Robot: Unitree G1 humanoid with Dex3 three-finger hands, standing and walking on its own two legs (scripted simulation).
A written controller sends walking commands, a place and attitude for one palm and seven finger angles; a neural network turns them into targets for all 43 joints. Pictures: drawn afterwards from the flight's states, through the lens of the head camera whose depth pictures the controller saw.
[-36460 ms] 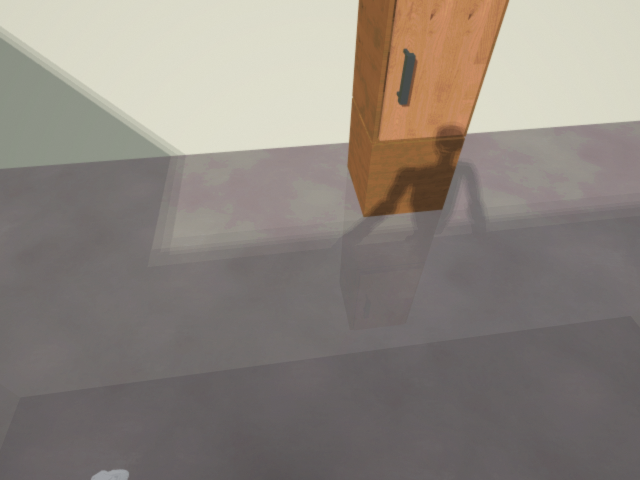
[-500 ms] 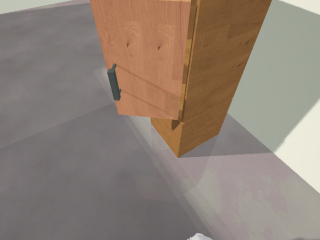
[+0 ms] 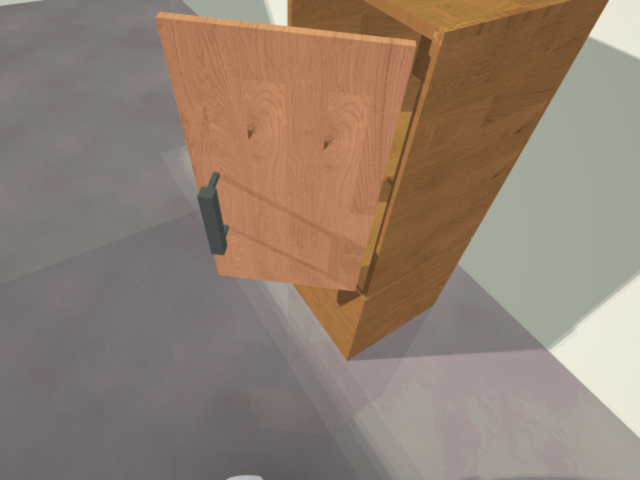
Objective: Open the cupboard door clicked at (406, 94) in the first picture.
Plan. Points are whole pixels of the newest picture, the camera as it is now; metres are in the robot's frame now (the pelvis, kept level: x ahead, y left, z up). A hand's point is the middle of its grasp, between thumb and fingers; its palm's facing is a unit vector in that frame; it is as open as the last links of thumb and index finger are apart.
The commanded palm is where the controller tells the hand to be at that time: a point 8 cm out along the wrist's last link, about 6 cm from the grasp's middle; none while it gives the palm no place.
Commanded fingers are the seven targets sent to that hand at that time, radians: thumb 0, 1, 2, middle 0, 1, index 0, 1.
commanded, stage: come to a stop and stand still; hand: left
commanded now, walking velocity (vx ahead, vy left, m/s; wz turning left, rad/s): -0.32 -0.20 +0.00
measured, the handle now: (217, 214) +0.56 +0.25 -0.08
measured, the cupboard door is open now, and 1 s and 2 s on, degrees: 51 51 51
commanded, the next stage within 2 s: look again from close up in 0.72 s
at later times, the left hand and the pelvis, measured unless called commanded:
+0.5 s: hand out of the picture +0.04 +0.16 -0.17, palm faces +0.01 -0.98 -0.19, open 7.4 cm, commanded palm none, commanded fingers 0.00 0.90 0.90 -0.20 -0.30 -0.20 -0.30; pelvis -0.01 -0.02 +0.00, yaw +0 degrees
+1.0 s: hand out of the picture -0.01 +0.16 -0.16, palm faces +0.00 -0.98 -0.21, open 7.4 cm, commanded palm none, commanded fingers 0.00 0.90 0.90 -0.20 -0.30 -0.20 -0.30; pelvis -0.03 -0.01 +0.01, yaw -1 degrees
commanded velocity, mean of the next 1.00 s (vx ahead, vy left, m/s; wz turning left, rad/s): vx -0.02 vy -0.02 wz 0.00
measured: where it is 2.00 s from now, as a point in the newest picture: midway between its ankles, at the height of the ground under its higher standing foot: outside the picture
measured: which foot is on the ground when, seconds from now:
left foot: down 0.00-1.00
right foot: up 0.00-0.28, down 0.30-1.00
